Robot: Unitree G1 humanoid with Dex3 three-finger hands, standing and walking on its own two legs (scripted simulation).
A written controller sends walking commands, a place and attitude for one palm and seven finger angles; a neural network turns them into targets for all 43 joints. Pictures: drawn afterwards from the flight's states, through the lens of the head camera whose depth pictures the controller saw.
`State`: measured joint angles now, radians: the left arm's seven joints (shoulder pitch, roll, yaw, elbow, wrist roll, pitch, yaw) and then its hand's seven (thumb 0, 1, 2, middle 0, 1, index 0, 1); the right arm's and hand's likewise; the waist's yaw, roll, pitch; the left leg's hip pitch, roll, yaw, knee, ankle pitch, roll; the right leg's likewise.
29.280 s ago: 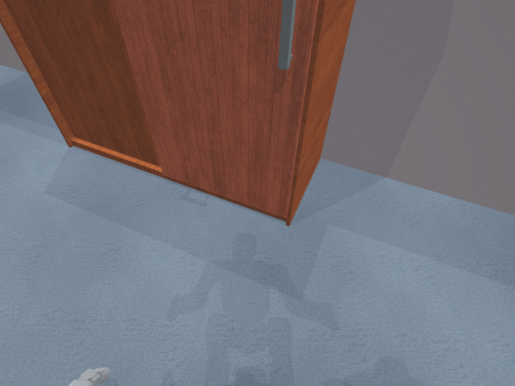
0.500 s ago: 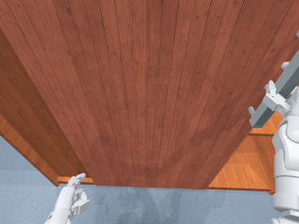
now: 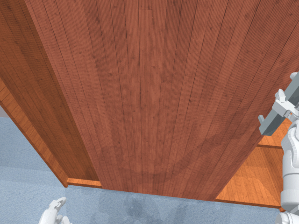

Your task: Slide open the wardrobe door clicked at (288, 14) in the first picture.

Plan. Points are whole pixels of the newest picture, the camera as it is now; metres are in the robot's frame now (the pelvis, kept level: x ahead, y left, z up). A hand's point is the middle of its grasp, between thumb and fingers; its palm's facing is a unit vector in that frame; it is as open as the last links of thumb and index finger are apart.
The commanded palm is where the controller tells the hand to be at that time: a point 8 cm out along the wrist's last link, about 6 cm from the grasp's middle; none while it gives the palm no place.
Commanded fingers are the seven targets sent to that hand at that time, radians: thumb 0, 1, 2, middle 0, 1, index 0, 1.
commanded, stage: stop walking and hold the door there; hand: right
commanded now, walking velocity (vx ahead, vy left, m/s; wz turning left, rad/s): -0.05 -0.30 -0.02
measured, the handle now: (285, 94) +0.43 -0.31 +0.18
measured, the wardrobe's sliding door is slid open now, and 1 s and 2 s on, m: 0.43 0.43 0.43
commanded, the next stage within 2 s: loosen the grip on the handle in 2.00 s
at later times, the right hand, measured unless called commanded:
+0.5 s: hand (284, 104) +0.38 -0.28 +0.19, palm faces +0.25 +0.96 -0.09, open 7.0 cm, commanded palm +0.35 -0.32 +0.18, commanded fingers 0.00 -0.90 -0.90 0.45 1.40 0.45 1.40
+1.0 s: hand (285, 104) +0.38 -0.29 +0.19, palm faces +0.12 +0.99 -0.07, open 6.6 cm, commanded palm +0.36 -0.30 +0.18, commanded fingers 0.00 -0.90 -0.90 0.45 1.40 0.45 1.40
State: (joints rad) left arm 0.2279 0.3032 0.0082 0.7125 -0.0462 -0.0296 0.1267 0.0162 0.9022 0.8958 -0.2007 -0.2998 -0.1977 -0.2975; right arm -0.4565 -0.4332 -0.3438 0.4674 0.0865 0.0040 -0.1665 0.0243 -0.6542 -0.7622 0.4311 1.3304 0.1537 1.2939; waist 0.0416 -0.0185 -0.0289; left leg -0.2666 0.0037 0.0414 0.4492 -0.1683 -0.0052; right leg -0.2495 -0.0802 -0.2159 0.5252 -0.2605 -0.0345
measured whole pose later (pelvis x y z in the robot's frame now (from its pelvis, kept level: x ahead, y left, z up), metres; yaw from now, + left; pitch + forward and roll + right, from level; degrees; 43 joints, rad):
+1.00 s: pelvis -0.04 -0.15 +0.01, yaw +7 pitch -2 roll +4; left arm 0.19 0.17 -0.05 0.72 -0.03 -0.08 0.07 0.02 0.90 0.90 -0.20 -0.30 -0.20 -0.30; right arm -0.55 -0.29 -0.10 0.36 0.09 0.06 -0.14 0.04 -0.68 -0.80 0.39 1.40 0.22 1.38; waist -0.04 -0.02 0.04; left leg -0.22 -0.03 0.04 0.68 -0.43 -0.01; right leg -0.25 -0.07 -0.11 0.35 -0.06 -0.06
